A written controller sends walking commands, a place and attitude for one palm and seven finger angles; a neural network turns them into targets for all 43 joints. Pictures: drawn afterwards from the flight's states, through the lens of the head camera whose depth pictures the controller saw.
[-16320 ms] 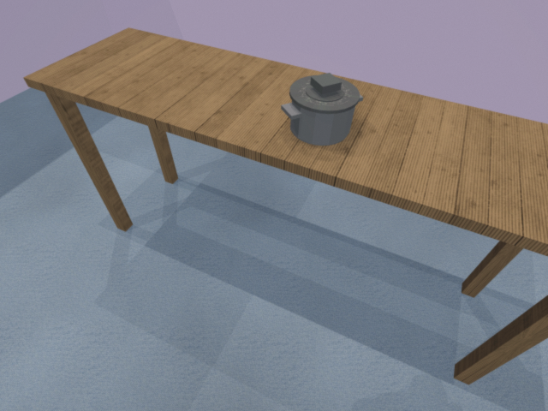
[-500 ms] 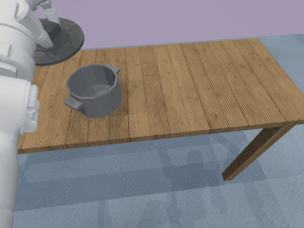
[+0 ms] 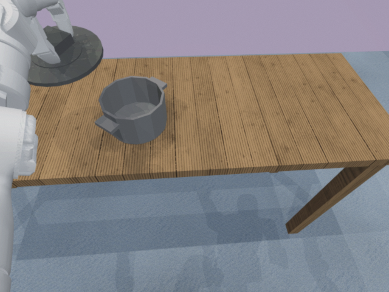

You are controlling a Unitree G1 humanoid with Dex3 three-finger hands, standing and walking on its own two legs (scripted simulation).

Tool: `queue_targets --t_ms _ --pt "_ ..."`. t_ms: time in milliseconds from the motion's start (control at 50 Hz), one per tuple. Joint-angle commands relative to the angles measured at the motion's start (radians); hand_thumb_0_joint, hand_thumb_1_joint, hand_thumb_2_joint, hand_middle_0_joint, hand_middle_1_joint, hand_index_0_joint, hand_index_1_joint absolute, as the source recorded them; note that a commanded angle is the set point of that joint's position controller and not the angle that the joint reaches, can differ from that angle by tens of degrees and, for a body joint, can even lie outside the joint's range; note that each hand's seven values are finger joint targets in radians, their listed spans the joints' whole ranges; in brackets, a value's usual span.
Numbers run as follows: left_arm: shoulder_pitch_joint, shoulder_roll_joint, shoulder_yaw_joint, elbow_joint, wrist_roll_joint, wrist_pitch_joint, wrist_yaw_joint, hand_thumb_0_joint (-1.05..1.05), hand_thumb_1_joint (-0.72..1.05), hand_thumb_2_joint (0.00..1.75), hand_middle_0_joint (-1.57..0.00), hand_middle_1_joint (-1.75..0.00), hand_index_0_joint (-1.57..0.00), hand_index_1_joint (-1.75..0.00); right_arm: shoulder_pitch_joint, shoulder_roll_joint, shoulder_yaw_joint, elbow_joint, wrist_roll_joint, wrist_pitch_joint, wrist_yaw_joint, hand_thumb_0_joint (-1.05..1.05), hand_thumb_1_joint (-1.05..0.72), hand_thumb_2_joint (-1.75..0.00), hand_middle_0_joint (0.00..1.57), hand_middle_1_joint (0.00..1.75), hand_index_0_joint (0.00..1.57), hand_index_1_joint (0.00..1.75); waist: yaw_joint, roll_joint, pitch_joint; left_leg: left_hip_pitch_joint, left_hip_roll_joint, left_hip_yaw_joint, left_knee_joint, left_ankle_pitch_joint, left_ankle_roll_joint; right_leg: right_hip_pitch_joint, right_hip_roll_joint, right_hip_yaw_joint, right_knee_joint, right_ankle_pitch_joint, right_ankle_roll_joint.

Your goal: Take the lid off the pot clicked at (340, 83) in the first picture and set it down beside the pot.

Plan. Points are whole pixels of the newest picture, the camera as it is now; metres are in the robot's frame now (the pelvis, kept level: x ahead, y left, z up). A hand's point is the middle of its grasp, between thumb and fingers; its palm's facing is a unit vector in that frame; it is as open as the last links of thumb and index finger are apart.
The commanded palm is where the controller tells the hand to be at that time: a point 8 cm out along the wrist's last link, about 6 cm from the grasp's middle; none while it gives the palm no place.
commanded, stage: move the lid sideways beside the pot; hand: left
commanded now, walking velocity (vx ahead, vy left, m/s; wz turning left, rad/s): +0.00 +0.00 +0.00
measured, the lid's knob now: (51, 41) +0.53 +0.22 +0.23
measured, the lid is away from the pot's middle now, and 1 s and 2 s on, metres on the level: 0.12 0.22 0.24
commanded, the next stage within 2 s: lower the lid onto the table in 1.60 s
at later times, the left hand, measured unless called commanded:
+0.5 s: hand (2, 39) +0.50 +0.28 +0.25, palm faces -0.29 -0.16 -0.94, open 9.0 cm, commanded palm +0.54 +0.28 +0.34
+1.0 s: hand out of the picture +0.49 +0.32 +0.25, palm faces -0.31 -0.17 -0.93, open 9.0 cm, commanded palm +0.55 +0.33 +0.34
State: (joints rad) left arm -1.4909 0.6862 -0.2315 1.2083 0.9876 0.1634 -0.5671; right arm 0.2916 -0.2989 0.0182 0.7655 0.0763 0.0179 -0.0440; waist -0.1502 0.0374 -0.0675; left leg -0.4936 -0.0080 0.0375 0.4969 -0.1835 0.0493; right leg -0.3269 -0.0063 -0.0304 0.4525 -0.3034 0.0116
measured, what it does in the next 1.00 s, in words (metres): stands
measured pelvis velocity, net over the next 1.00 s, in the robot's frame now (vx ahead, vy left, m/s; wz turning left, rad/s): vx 0.01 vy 0.00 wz -0.01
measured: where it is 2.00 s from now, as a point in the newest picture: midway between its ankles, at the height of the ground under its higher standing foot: outside the picture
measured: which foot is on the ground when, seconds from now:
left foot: down 0.00-1.00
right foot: down 0.00-1.00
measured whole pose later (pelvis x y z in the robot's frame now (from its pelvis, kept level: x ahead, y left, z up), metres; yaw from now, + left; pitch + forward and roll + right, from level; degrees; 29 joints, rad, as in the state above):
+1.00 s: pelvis +0.01 +0.00 +0.00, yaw -1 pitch +12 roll -2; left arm -1.49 0.92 -0.19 1.27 1.03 0.12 -0.59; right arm 0.32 -0.31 0.04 0.77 0.10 0.06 -0.07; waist -0.14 0.04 -0.06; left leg -0.53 0.01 0.04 0.51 -0.20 0.04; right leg -0.34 0.01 -0.02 0.42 -0.29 0.01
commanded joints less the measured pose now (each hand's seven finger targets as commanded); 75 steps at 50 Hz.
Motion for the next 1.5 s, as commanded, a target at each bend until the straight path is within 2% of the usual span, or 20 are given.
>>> queue_targets --t_ms 0,60,140,260,320,460,500,560,620,660,760,880,940,1000,1060,1120,1260,1340,1360,1480 --pt "-0.663 0.314 0.080 -0.216 0.050 0.001 0.075 0.00 0.50 0.99 -0.75 -1.12 -0.73 -1.10 0.100 -0.181 -0.063 -0.065 -0.007 0.002 -0.008 0.00 -0.90 -0.90 0.20 0.30 0.20 0.30 0.000 0.040 -0.479 0.492 -0.028 -0.066 0.047 0.395 0.035 -0.075 0.059 -0.005 -0.042 0.376 -0.027" --pt "-0.675 0.241 0.031 -0.249 0.039 0.000 0.070 0.00 0.50 0.99 -0.75 -1.12 -0.73 -1.10 0.115 -0.177 -0.070 -0.070 -0.004 0.005 -0.002 0.00 -0.90 -0.90 0.20 0.30 0.20 0.30 -0.001 0.090 -0.491 0.562 -0.011 -0.073 0.052 0.505 0.026 -0.124 0.063 -0.015 -0.050 0.372 -0.030" --pt "-0.643 0.284 0.058 -0.162 0.056 0.014 0.072 0.00 0.50 0.99 -0.75 -1.12 -0.73 -1.10 0.133 -0.187 -0.070 -0.054 -0.004 0.023 0.000 0.00 -0.90 -0.90 0.20 0.30 0.20 0.30 -0.010 0.052 -0.447 0.518 -0.013 -0.078 0.042 0.403 0.029 -0.142 0.071 -0.018 -0.064 0.297 -0.027" --pt "-0.710 0.228 0.003 -0.281 0.028 -0.017 0.072 0.00 0.50 0.99 -0.75 -1.12 -0.73 -1.10 0.155 -0.182 -0.070 -0.055 -0.001 0.001 -0.007 0.00 -0.90 -0.90 0.20 0.30 0.20 0.30 -0.010 0.171 -0.508 0.636 0.003 -0.092 0.047 0.495 0.020 -0.188 0.076 -0.027 -0.082 0.272 -0.033" --pt "-0.701 0.345 0.082 -0.250 0.048 -0.026 0.077 0.00 0.50 0.99 -0.75 -1.12 -0.73 -1.10 0.160 -0.191 -0.067 -0.039 -0.003 0.001 -0.014 0.00 -0.90 -0.90 0.20 0.30 0.20 0.30 -0.008 0.108 -0.507 0.584 -0.004 -0.088 0.038 0.402 0.029 -0.145 0.078 -0.020 -0.083 0.259 -0.028" --pt "-0.619 0.354 0.062 -0.165 0.054 -0.028 0.064 0.00 0.50 0.99 -0.75 -1.12 -0.73 -1.10 0.151 -0.197 -0.057 -0.043 0.004 0.017 -0.018 0.00 -0.90 -0.90 0.20 0.30 0.20 0.30 0.000 0.133 -0.417 0.515 -0.002 -0.068 0.027 0.369 0.025 -0.152 0.070 -0.022 -0.088 0.255 -0.033" --pt "-0.664 0.399 0.086 -0.204 0.066 -0.030 0.070 0.00 0.50 0.99 -0.75 -1.12 -0.73 -1.10 0.142 -0.201 -0.057 -0.043 0.002 0.023 -0.016 0.00 -0.90 -0.90 0.20 0.30 0.20 0.30 0.003 0.138 -0.454 0.525 0.000 -0.074 0.030 0.362 0.024 -0.140 0.074 -0.020 -0.081 0.248 -0.029" --pt "-0.631 0.371 0.062 -0.213 0.053 -0.037 0.060 0.00 0.50 0.99 -0.75 -1.12 -0.73 -1.10 0.144 -0.197 -0.054 -0.052 0.009 0.021 -0.024 0.00 -0.90 -0.90 0.20 0.30 0.20 0.30 0.002 0.136 -0.459 0.543 0.007 -0.066 0.036 0.417 0.025 -0.134 0.069 -0.021 -0.082 0.283 -0.029" --pt "-0.622 0.444 0.104 -0.185 0.069 -0.036 0.063 0.00 0.50 0.99 -0.75 -1.12 -0.73 -1.10 0.137 -0.200 -0.053 -0.051 0.011 0.030 -0.028 0.00 -0.90 -0.90 0.20 0.30 0.20 0.30 -0.001 0.094 -0.453 0.503 0.002 -0.060 0.035 0.346 0.033 -0.114 0.072 -0.014 -0.079 0.267 -0.021" --pt "-0.610 0.387 0.052 -0.190 0.047 -0.043 0.053 0.00 0.50 0.99 -0.75 -1.12 -0.73 -1.10 0.138 -0.198 -0.048 -0.054 0.019 0.027 -0.031 0.00 -0.90 -0.90 0.20 0.30 0.20 0.30 -0.002 0.131 -0.442 0.518 0.008 -0.057 0.030 0.371 0.028 -0.130 0.067 -0.019 -0.084 0.268 -0.024" --pt "-0.611 0.387 0.047 -0.225 0.039 -0.050 0.047 0.00 0.50 0.99 -0.75 -1.12 -0.73 -1.10 0.140 -0.198 -0.045 -0.046 0.022 0.018 -0.038 0.00 -0.90 -0.90 0.20 0.30 0.20 0.30 -0.003 0.166 -0.461 0.564 0.016 -0.063 0.041 0.425 0.028 -0.147 0.072 -0.022 -0.086 0.273 -0.024" --pt "-0.626 0.462 0.096 -0.241 0.048 -0.053 0.044 0.00 0.50 0.99 -0.75 -1.12 -0.73 -1.10 0.138 -0.200 -0.046 -0.041 0.024 0.023 -0.039 0.00 -0.90 -0.90 0.20 0.30 0.20 0.30 0.002 0.174 -0.487 0.561 0.014 -0.057 0.057 0.445 0.031 -0.123 0.074 -0.014 -0.075 0.300 -0.012" --pt "-0.592 0.452 0.078 -0.189 0.052 -0.049 0.041 0.00 0.50 0.99 -0.75 -1.12 -0.73 -1.10 0.137 -0.201 -0.041 -0.038 0.027 0.030 -0.038 0.00 -0.90 -0.90 0.20 0.30 0.20 0.30 -0.003 0.153 -0.430 0.505 0.008 -0.051 0.048 0.387 0.033 -0.122 0.073 -0.017 -0.075 0.293 -0.015" --pt "-0.606 0.544 0.133 -0.215 0.070 -0.056 0.043 0.00 0.50 0.99 -0.75 -1.12 -0.73 -1.10 0.133 -0.202 -0.038 -0.047 0.023 0.045 -0.037 0.00 -0.90 -0.90 0.20 0.30 0.20 0.30 0.006 0.161 -0.481 0.502 0.008 -0.039 0.071 0.466 0.035 -0.073 0.071 -0.006 -0.057 0.370 -0.011" --pt "-0.567 0.463 0.082 -0.198 0.054 -0.055 0.032 0.00 0.50 0.99 -0.75 -1.12 -0.73 -1.10 0.138 -0.193 -0.040 -0.055 0.029 0.042 -0.036 0.00 -0.90 -0.90 0.20 0.30 0.20 0.30 0.004 0.154 -0.461 0.529 0.019 -0.039 0.076 0.529 0.032 -0.095 0.070 -0.016 -0.062 0.384 -0.010" --pt "-0.606 0.565 0.151 -0.226 0.081 -0.050 0.041 0.00 0.50 0.99 -0.75 -1.12 -0.73 -1.10 0.144 -0.201 -0.044 -0.055 0.019 0.056 -0.031 0.00 -0.90 -0.90 0.20 0.30 0.20 0.30 0.007 0.152 -0.507 0.526 0.012 -0.040 0.092 0.547 0.038 -0.065 0.073 -0.005 -0.050 0.417 -0.005" --pt "-0.540 0.461 0.076 -0.166 0.060 -0.034 0.027 0.00 0.50 0.99 -0.75 -1.12 -0.73 -1.10 0.143 -0.196 -0.041 -0.055 0.029 0.062 -0.025 0.00 -0.90 -0.90 0.20 0.30 0.20 0.30 -0.003 0.144 -0.429 0.505 0.021 -0.035 0.080 0.512 0.033 -0.094 0.071 -0.016 -0.066 0.388 -0.008" --pt "-0.613 0.568 0.134 -0.208 0.082 -0.035 0.040 0.00 0.50 0.99 -0.75 -1.12 -0.73 -1.10 0.138 -0.203 -0.039 -0.055 0.024 0.068 -0.031 0.00 -0.90 -0.90 0.20 0.30 0.20 0.30 -0.003 0.149 -0.471 0.466 0.010 -0.022 0.074 0.423 0.040 -0.044 0.069 -0.002 -0.059 0.389 -0.005" --pt "-0.599 0.517 0.096 -0.218 0.067 -0.040 0.033 0.00 0.50 0.99 -0.75 -1.12 -0.73 -1.10 0.138 -0.197 -0.036 -0.064 0.028 0.063 -0.033 0.00 -0.90 -0.90 0.20 0.30 0.20 0.30 -0.002 0.164 -0.478 0.486 0.013 -0.021 0.079 0.476 0.040 -0.048 0.066 -0.005 -0.060 0.415 -0.009" --pt "-0.603 0.520 0.108 -0.196 0.075 -0.035 0.038 0.00 0.50 0.99 -0.75 -1.12 -0.73 -1.10 0.152 -0.202 -0.042 -0.049 0.026 0.058 -0.036 0.00 -0.90 -0.90 0.20 0.30 0.20 0.30 -0.005 0.191 -0.474 0.519 0.022 -0.036 0.080 0.475 0.033 -0.092 0.077 -0.012 -0.063 0.350 -0.006"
